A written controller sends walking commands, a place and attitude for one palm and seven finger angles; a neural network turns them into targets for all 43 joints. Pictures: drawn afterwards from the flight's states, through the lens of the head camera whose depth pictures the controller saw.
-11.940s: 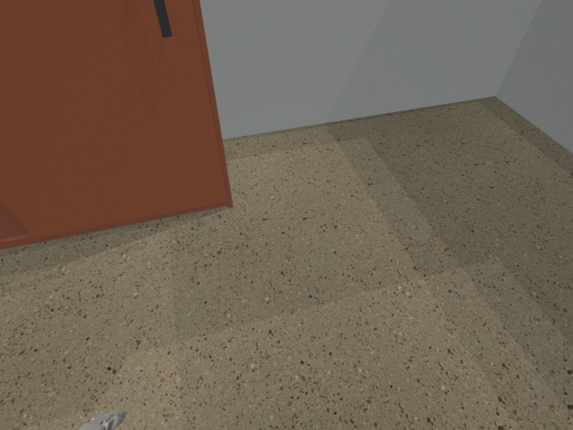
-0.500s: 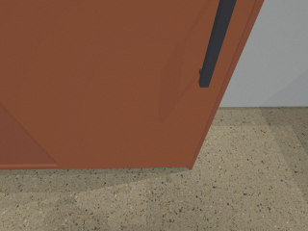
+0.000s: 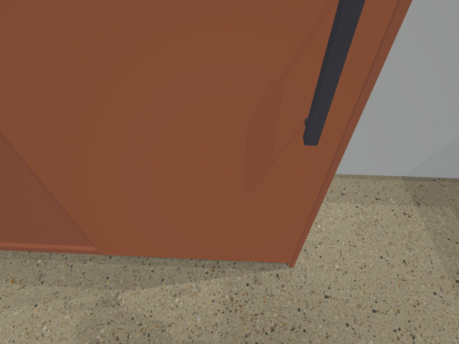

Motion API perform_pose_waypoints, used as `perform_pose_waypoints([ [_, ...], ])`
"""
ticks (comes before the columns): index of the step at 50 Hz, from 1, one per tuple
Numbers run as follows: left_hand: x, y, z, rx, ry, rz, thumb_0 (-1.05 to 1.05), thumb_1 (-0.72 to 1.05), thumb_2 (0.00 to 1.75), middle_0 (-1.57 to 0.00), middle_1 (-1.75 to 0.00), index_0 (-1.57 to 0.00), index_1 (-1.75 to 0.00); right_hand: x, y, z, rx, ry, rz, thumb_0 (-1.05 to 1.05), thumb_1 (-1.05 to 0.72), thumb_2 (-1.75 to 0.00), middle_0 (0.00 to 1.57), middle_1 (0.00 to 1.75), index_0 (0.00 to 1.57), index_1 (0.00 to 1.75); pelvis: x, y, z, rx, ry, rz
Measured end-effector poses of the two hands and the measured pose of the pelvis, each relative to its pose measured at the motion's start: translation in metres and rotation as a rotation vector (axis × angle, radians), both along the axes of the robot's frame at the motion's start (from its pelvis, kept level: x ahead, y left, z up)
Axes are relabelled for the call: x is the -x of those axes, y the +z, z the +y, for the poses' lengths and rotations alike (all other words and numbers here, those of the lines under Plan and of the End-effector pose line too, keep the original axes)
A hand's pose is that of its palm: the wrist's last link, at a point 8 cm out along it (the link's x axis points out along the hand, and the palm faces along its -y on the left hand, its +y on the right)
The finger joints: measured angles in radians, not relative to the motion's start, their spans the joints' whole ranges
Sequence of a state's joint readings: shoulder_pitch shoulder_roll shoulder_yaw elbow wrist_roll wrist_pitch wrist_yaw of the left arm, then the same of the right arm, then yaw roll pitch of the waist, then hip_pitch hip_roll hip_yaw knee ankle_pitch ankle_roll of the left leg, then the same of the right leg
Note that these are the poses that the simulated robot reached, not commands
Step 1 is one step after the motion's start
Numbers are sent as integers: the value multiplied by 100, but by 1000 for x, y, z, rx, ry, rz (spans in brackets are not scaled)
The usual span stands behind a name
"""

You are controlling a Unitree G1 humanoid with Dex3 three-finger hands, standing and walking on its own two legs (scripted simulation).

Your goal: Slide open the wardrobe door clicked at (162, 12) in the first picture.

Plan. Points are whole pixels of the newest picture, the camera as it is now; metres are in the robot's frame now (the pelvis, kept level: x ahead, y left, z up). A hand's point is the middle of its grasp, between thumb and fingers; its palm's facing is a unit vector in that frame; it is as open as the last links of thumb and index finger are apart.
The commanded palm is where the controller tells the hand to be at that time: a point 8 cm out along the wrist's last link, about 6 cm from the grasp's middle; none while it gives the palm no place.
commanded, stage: come to a stop and stand still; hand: right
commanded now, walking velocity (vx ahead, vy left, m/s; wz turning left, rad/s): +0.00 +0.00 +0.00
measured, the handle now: (325, 75) +0.53 -0.14 +0.21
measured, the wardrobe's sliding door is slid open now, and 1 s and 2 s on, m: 0.00 0.00 0.00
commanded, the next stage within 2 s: look again from close up in 0.02 s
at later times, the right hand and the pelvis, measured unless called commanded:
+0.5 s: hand out of the picture +0.00 -0.15 -0.17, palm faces +0.02 +0.97 -0.25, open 7.4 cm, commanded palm none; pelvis -0.01 +0.03 +0.00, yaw +0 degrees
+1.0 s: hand out of the picture -0.01 -0.13 -0.17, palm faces +0.03 +0.98 -0.21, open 7.3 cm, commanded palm none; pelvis -0.02 +0.05 +0.00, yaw +0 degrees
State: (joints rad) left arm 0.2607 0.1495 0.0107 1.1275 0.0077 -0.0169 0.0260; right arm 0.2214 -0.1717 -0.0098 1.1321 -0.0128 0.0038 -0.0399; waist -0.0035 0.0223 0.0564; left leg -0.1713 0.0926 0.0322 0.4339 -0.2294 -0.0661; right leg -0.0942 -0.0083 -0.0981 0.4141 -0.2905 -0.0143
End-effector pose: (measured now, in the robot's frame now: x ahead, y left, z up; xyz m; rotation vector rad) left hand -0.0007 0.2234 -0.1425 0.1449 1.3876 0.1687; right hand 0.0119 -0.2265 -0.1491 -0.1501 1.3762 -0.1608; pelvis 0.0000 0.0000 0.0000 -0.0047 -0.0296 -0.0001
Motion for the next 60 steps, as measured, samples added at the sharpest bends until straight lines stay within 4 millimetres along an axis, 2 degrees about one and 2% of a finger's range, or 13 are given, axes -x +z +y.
perform_pose_waypoints([
  [7,21,-6,-1,34,10,37,0,91,89,-20,-30,-20,-30,0,1,6,23,22,-9,0,-91,-90,20,30,20,29,4,-3,7,-5,-4,10],
  [16,14,-20,3,80,-15,-30,0,91,89,-19,-30,-20,-30,10,9,16,45,18,-22,0,-91,-90,20,30,20,30,8,-7,17,8,-4,-2],
  [31,17,-18,38,63,-25,-22,0,91,89,-19,-30,-20,-30,21,13,43,40,8,-19,1,-91,-90,20,30,20,30,14,-4,44,17,-1,1],
  [39,25,-12,49,41,-24,8,0,91,89,-19,-30,-20,-30,25,9,51,21,1,-14,1,-91,-90,20,30,20,30,17,-3,51,10,-6,2],
  [46,30,-9,47,34,-21,22,0,91,89,-19,-30,-20,-30,26,6,51,11,-3,-11,1,-91,-90,20,30,20,30,18,-2,51,6,-7,3],
  [60,33,-8,28,52,-21,35,0,91,89,-19,-30,-20,-30,27,5,43,4,-7,0,0,-91,-90,20,30,20,30,18,-1,42,5,-6,9],
])
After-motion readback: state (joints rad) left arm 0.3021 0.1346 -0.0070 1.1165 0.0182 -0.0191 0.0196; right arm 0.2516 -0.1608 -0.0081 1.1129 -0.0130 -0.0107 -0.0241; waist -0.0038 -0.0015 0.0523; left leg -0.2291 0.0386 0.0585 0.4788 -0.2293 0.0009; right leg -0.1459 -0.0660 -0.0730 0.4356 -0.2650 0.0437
